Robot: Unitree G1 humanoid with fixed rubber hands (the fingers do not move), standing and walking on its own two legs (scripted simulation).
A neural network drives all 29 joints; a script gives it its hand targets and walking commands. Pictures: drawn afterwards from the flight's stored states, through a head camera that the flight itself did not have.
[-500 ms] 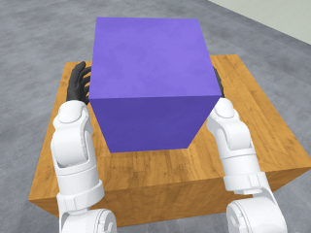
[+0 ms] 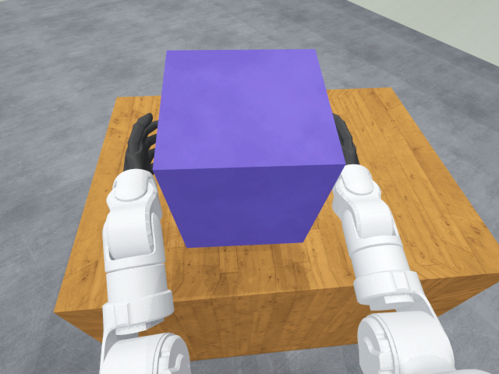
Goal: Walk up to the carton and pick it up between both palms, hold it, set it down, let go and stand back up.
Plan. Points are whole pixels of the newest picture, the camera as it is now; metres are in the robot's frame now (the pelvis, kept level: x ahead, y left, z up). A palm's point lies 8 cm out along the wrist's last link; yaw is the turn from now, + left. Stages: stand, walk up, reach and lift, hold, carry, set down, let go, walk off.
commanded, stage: set down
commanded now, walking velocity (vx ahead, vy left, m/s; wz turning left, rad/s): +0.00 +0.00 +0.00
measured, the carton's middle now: (243, 159) +0.42 +0.00 +0.12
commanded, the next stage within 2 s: none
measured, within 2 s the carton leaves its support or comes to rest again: neither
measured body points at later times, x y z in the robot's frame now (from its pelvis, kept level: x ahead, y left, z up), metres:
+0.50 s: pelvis +0.02 +0.00 +0.00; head +0.05 -0.01 +0.45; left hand +0.43 +0.13 +0.10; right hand +0.43 -0.17 +0.08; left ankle -0.02 +0.11 -0.76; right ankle -0.01 -0.12 -0.76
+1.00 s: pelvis +0.01 +0.00 +0.00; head +0.05 +0.00 +0.44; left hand +0.41 +0.13 +0.06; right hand +0.41 -0.17 +0.05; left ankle -0.02 +0.11 -0.76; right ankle -0.01 -0.12 -0.76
